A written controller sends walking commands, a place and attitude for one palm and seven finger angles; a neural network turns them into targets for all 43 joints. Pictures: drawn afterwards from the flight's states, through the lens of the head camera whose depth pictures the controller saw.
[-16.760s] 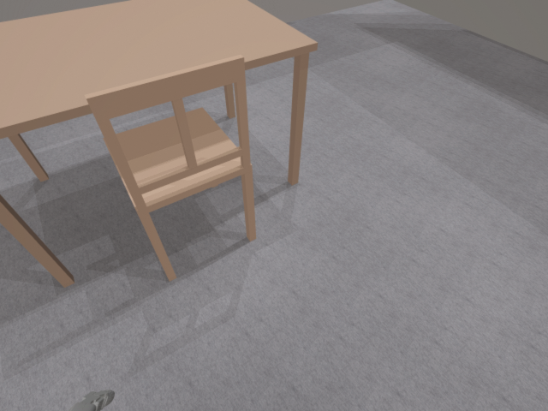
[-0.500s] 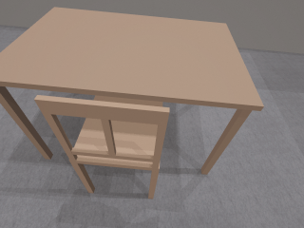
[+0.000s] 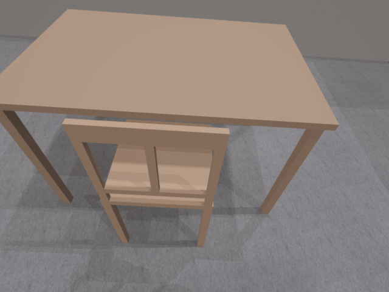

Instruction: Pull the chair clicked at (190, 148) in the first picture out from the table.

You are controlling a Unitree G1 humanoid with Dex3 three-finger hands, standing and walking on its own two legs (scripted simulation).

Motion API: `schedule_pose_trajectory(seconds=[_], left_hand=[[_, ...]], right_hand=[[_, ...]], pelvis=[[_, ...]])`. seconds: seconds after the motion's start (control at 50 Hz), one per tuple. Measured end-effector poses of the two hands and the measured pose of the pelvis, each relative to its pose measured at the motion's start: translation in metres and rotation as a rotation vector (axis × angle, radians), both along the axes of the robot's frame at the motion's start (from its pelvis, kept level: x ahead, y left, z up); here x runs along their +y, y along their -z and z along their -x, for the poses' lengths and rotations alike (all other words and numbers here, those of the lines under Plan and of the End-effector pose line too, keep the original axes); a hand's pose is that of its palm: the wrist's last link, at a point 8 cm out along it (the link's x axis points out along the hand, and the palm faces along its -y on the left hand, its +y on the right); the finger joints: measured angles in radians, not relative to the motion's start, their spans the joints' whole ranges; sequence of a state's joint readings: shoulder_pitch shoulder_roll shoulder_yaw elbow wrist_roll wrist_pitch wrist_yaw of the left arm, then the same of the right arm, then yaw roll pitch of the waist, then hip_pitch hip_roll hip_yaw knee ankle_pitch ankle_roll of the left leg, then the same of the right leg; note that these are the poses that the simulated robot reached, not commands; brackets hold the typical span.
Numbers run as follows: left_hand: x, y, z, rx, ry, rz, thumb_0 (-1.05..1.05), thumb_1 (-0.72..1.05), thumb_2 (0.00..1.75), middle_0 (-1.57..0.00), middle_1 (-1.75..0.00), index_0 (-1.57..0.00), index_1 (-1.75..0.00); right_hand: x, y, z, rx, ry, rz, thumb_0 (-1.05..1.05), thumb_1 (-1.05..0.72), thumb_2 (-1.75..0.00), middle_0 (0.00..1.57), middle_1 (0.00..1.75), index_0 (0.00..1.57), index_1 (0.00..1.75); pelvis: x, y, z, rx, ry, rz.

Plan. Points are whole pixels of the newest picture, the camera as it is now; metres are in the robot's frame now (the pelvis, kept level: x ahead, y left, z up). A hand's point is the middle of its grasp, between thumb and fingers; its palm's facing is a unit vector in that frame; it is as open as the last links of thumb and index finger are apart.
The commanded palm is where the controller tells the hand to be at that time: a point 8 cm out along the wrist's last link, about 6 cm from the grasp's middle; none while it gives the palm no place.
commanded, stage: look again from close up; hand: left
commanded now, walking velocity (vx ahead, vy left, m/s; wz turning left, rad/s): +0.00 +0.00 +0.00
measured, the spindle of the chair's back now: (153, 169) +0.46 +0.15 -0.12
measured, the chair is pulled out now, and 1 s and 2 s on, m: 0.00 0.00 0.00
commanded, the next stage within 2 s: raise the hand toward the chair's back in 0.34 s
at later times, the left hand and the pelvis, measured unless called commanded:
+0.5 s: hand out of the picture +0.00 +0.16 -0.17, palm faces +0.09 -0.98 -0.20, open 7.3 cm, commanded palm +0.09 +0.20 -0.07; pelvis -0.01 -0.01 +0.00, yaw +0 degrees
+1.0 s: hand out of the picture +0.12 +0.16 -0.08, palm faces +0.20 -0.98 -0.06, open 10.4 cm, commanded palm +0.11 +0.20 -0.06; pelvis -0.03 -0.09 -0.11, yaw +6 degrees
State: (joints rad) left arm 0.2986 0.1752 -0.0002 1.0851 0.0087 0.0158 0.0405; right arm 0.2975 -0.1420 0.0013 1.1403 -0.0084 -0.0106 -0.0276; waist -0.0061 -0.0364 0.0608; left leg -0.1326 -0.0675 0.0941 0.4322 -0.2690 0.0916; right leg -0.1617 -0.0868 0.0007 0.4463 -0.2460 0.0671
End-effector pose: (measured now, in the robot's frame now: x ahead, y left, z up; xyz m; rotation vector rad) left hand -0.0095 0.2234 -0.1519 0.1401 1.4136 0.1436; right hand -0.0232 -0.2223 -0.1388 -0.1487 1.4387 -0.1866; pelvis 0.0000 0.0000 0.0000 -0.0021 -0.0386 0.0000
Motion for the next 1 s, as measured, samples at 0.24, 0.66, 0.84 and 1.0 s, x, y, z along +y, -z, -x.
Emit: schedule_pose_trajectory(seconds=[0.24, 0.66, 0.84, 1.0], left_hand=[[-0.011, -0.002, 0.020, 0.038, -0.009, 0.012, 0.01, 0.91, 0.90, -0.20, -0.30, -0.20, -0.30], [-0.007, -0.127, -0.156, -0.942, -0.026, -0.130, 0.04, 0.87, 0.86, -0.19, -0.28, -0.19, -0.29], [-0.041, -0.098, -0.160, -1.367, 0.132, 0.110, 0.01, 0.65, 0.79, -0.18, -0.26, -0.17, -0.26], [-0.016, -0.076, -0.095, -1.283, 0.001, -0.030, 0.02, 0.45, 0.71, -0.16, -0.23, -0.16, -0.23]], right_hand=[[0.019, 0.006, 0.020, 0.024, 0.031, -0.053, 0.01, -0.91, -0.90, 0.20, 0.30, 0.20, 0.30], [-0.081, -0.023, -0.081, -0.546, -0.150, 0.109, 0.03, -0.92, -0.90, 0.20, 0.30, 0.20, 0.30], [-0.119, -0.039, -0.199, -0.930, -0.318, 0.154, 0.02, -0.91, -0.90, 0.19, 0.30, 0.20, 0.30], [-0.080, 0.007, -0.253, -0.973, -0.415, 0.045, 0.01, -0.91, -0.90, 0.19, 0.30, 0.20, 0.30]], pelvis=[[0.001, -0.001, 0.007, 0.002, 0.005, -0.006], [-0.037, 0.015, 0.026, 0.116, -0.084, -0.019], [-0.075, 0.080, 0.029, 0.274, -0.065, -0.023], [-0.089, 0.114, 0.029, 0.301, -0.110, 0.013]])
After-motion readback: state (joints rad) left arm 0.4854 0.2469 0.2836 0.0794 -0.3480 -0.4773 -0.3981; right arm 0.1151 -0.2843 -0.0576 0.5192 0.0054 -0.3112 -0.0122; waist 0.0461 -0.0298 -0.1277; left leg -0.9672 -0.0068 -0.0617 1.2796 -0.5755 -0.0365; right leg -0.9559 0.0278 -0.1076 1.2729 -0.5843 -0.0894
